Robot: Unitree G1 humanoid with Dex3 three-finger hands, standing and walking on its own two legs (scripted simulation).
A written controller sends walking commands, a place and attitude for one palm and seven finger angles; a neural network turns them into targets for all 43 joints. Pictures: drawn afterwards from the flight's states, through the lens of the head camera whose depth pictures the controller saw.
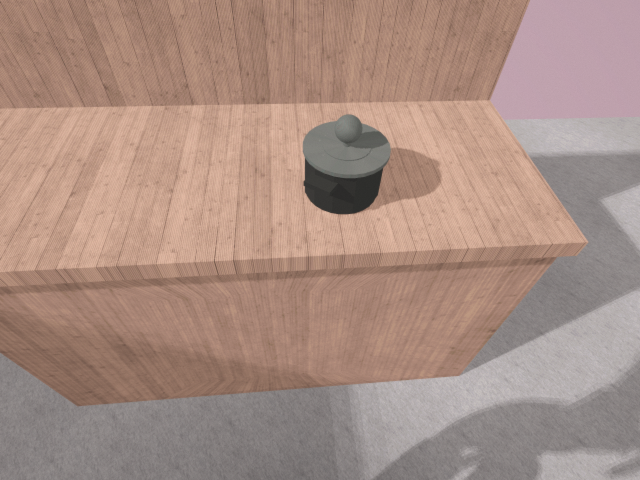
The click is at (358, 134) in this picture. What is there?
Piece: lid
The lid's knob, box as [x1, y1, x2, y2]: [335, 114, 361, 142]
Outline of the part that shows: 346,114 341,116 337,120 335,124 335,133 340,140 344,142 352,142 356,140 361,133 361,123 355,116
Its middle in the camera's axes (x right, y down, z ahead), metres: +0.05 -0.19 +0.66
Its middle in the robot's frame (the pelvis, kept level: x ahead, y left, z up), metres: +0.64 -0.01 +0.09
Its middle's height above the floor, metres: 0.87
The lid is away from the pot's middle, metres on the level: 0.00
